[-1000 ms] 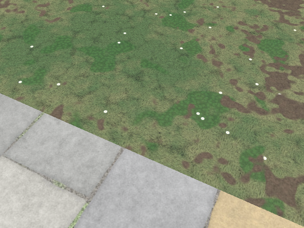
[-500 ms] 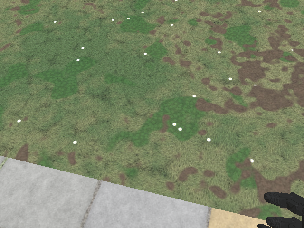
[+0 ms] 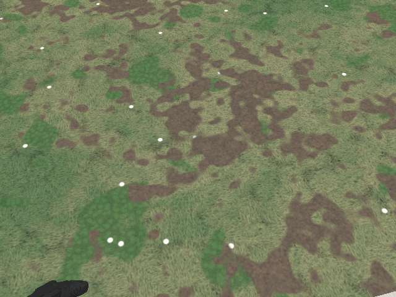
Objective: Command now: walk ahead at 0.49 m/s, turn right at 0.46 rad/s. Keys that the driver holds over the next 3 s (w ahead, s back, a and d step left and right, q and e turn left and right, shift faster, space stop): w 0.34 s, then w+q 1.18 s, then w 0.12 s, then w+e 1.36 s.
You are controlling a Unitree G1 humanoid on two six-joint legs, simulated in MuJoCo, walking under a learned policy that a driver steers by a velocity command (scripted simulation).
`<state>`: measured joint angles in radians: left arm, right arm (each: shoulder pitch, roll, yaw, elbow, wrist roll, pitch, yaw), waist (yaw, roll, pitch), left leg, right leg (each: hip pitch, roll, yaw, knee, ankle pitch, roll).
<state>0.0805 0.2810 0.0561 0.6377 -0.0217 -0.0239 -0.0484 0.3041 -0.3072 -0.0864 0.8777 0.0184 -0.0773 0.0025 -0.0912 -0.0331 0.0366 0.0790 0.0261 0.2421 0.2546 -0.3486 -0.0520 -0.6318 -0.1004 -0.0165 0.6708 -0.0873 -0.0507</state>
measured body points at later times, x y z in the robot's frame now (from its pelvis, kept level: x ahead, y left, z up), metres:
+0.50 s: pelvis +0.29 -0.03 +0.01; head +0.31 -0.03 +0.46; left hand +0.35 +0.26 -0.10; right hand +0.47 -0.28 -0.09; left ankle +0.48 +0.11 -0.69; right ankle +0.16 -0.12 -0.73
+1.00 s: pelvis +0.59 +0.01 +0.01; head +0.62 +0.03 +0.46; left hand +0.76 +0.29 -0.06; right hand +0.70 -0.27 -0.10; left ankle +0.49 +0.09 -0.73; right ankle +0.80 -0.11 -0.69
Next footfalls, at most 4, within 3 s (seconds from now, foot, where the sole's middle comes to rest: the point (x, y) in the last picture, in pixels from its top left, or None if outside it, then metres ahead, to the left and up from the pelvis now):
0.06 right None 0.20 -0.12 -0.77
0.60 left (170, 275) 0.53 0.09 -0.77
1.08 right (209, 192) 0.84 -0.07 -0.77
1.58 left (114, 172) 0.97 0.30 -0.77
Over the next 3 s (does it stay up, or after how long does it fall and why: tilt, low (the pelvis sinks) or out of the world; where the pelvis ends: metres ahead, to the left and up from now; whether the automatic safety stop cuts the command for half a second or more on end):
stays up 1.61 0.45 0.01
